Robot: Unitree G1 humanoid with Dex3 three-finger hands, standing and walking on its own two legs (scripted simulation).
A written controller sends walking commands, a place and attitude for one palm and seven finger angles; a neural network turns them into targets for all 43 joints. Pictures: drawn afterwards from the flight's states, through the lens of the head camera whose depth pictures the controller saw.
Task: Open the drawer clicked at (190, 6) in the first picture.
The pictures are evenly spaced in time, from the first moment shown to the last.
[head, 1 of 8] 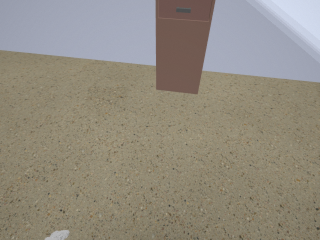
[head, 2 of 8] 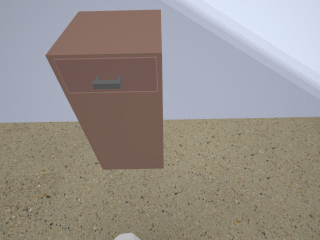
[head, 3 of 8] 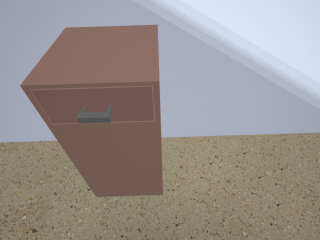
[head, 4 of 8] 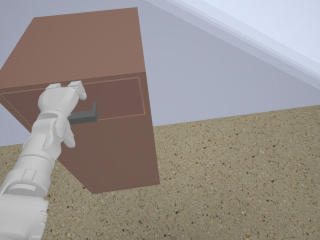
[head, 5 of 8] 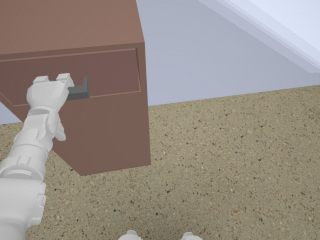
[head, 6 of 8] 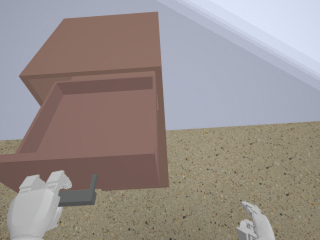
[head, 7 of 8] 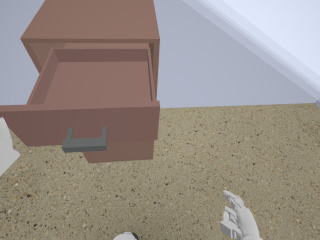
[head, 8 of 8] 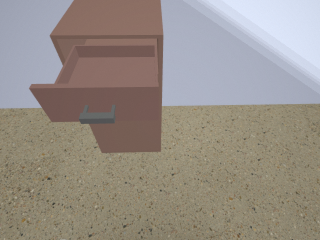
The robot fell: no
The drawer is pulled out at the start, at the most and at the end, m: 0.00 0.30 0.28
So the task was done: yes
